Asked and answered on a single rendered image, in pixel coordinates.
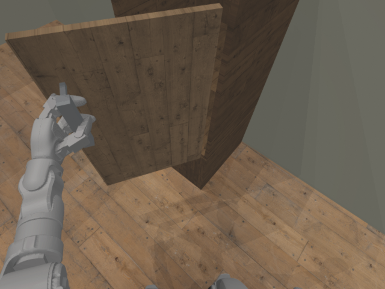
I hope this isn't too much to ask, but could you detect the left robot upper arm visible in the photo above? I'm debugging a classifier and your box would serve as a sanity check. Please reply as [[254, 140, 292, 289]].
[[0, 262, 70, 289]]

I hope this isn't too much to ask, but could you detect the robot left hand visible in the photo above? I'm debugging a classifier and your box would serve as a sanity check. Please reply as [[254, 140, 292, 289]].
[[30, 93, 96, 165]]

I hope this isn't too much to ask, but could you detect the robot left forearm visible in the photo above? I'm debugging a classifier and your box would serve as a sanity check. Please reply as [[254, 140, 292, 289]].
[[0, 158, 64, 280]]

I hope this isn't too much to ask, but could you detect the robot right shin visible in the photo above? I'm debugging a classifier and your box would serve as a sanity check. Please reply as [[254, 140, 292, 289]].
[[216, 273, 230, 282]]

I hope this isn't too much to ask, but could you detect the cupboard door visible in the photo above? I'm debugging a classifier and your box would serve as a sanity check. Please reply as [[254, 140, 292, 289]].
[[5, 3, 223, 186]]

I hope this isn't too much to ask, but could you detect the handle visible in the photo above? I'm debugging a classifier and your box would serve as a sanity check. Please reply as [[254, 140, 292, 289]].
[[55, 82, 95, 148]]

